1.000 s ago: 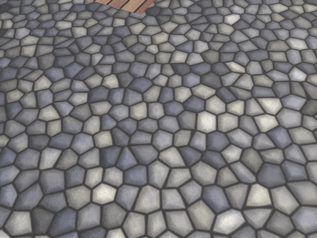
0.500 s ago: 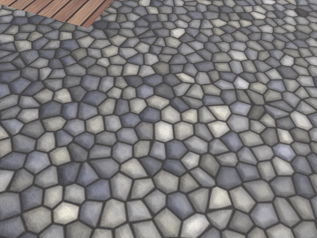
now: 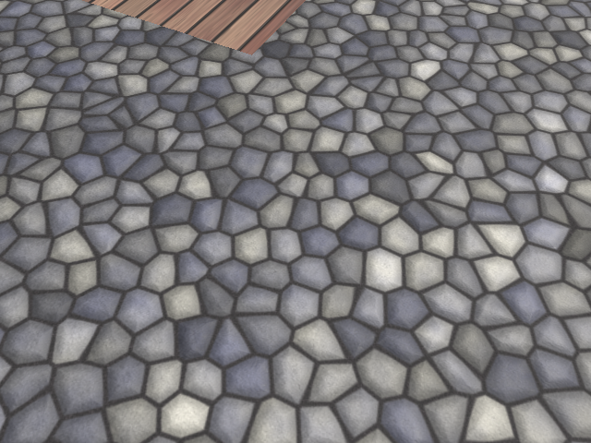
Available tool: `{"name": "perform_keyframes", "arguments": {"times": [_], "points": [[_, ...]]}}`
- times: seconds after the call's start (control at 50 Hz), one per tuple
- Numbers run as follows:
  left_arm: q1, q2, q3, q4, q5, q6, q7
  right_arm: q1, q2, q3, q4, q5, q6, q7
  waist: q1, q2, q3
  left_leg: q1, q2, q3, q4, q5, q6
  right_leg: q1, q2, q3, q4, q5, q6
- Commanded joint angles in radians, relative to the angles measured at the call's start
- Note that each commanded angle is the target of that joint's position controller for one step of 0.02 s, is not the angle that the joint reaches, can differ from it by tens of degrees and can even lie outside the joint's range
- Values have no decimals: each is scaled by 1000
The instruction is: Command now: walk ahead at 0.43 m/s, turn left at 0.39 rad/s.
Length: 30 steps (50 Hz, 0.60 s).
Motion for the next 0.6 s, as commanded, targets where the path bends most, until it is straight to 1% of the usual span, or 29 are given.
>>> {"name": "perform_keyframes", "arguments": {"times": [0.02, 0.04, 0.06, 0.08, 0.1, 0.12, 0.14, 0.16, 0.18, 0.2, 0.22, 0.24, 0.26, 0.28, 0.32, 0.38, 0.42, 0.46, 0.52, 0.54, 0.56, 0.58, 0.6], "points": [[-23, 167, 26, -40, -4, -12, 3, -69, -60, -12, -90, -2, -13, -1, -37, -123, 59, 147, -59, 86, -63, -18, 49, -165, -254, -9, 106, 806, -137], [-26, 181, 28, -40, -3, -5, 4, 28, -76, -23, -63, -2, -16, -6, -81, -114, -3, 257, -100, 104, -90, -32, 69, -162, -246, -42, 266, 962, -124], [-26, 183, 27, -46, -3, 2, 6, 180, -100, -39, -11, -7, -22, -12, -142, -87, -91, 443, -140, 104, -147, -23, 91, -219, -220, -79, 477, 968, -101], [-25, 162, 18, -70, 0, 1, 4, 324, -168, -65, 27, -18, -27, -25, -199, -4, -170, 667, -27, -82, -203, -142, 132, -423, -185, -96, 760, 718, -74], [12, 37, -7, -136, -16, -7, -15, 354, -284, -87, 20, -16, -27, -34, -146, 274, -283, 853, 294, -701, -396, -336, 280, -752, 12, -76, 1146, -95, -26], [-108, 139, 16, -153, -4, -19, -17, 327, -251, -83, 29, 25, -22, -30, -166, 130, -260, 797, 294, -837, -506, -317, 275, -828, 0, 130, 1220, -99, -49], [-159, 144, 20, -182, -17, -28, -23, 248, -228, -76, 21, 20, -21, -37, -122, 89, -127, 683, 279, -685, -489, -239, 258, -870, -50, 124, 1213, -12, -65], [-173, 129, 13, -182, -12, -37, -23, 210, -175, -63, 16, 19, -26, -38, -99, 1, -63, 567, 240, -576, -494, -84, 233, -836, -90, 118, 1130, 59, -69], [-169, 114, 13, -181, -4, -31, -21, 176, -158, -57, 11, 19, -31, -42, -66, -15, -35, 486, 193, -501, -501, 12, 212, -784, -110, 120, 1067, 73, -65], [-141, 105, 10, -178, 9, -15, -21, 152, -136, -48, 8, 22, -35, -44, -33, -7, -35, 419, 159, -442, -518, 77, 200, -724, -121, 123, 1023, 71, -53], [-134, 99, 10, -181, 16, 2, -23, 155, -131, -46, 8, 23, -43, -43, -21, 11, -40, 389, 147, -415, -521, 147, 206, -694, -120, 120, 991, 58, -41], [-140, 93, 10, -188, 21, 15, -25, 170, -127, -45, 14, 27, -52, -43, -16, 8, -38, 383, 131, -386, -525, 196, 212, -698, -119, 110, 960, 55, -27], [-160, 87, 10, -199, 23, 25, -27, 182, -133, -46, 18, 31, -57, -45, -17, 14, -34, 368, 117, -366, -540, 173, 214, -711, -118, 99, 918, 75, -12], [-196, 87, 11, -213, 23, 32, -28, 193, -134, -46, 20, 31, -59, -48, -24, 14, -17, 360, 100, -353, -558, 140, 209, -738, -118, 89, 880, 112, 2], [-299, 90, 12, -256, 22, 38, -30, 241, -137, -47, 28, 33, -59, -51, -52, 17, 19, 377, 91, -362, -581, 122, 199, -817, -118, 80, 788, 196, 29], [-392, 80, 11, -290, 18, 37, -37, 305, -122, -42, 45, 33, -61, -53, -90, 22, 24, 457, 85, -344, -585, 190, 162, -875, -109, 70, 654, 321, 39], [-439, 73, 7, -307, 15, 34, -44, 345, -109, -37, 60, 33, -65, -57, -111, 30, 17, 508, 78, -320, -568, 284, 132, -874, -95, 59, 587, 383, 30], [-486, 66, 2, -326, 9, 31, -49, 372, -104, -31, 72, 29, -68, -63, -127, 39, 19, 561, 77, -296, -553, 374, 114, -874, -79, 40, 527, 408, 15], [-564, 63, -7, -359, -1, 25, -55, 404, -102, -24, 88, 15, -73, -73, -154, 50, 37, 636, 99, -264, -548, 481, 106, -858, -55, 2, 440, 388, -25], [-569, 67, -8, -366, -3, 22, -56, 406, -105, -22, 94, 9, -74, -76, -150, 56, 40, 662, 114, -254, -543, 524, 103, -840, -46, -1, 413, 367, -44], [-550, 74, -7, -366, -5, 20, -56, 392, -113, -22, 96, 5, -75, -79, -130, 61, 38, 680, 126, -233, -526, 591, 96, -802, -34, -1, 383, 334, -66], [-504, 83, -3, -355, -7, 18, -53, 370, -120, -21, 96, 3, -77, -83, -103, 71, 21, 682, 130, -208, -486, 728, 80, -721, -10, -9, 360, 294, -88], [-433, 100, 5, -332, -9, 17, -46, 360, -128, -21, 99, -2, -79, -86, -72, 80, -18, 698, 130, -187, -410, 906, 66, -631, 27, -21, 357, 245, -109]]}}
Velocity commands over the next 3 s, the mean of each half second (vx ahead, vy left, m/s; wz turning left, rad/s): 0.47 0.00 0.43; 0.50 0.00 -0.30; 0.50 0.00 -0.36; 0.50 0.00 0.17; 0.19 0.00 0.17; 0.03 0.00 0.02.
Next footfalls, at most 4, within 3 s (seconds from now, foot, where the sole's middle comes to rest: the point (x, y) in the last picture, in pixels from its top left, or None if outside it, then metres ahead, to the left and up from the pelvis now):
0.06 left None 0.19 0.11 -0.77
0.66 right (304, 407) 0.55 0.03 -0.77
1.16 left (232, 299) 0.82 0.23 -0.77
1.66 right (331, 242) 1.02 -0.03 -0.77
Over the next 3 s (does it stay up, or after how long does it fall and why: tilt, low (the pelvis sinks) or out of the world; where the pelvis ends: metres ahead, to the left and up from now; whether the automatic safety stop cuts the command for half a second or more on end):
stays up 1.23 0.03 0.01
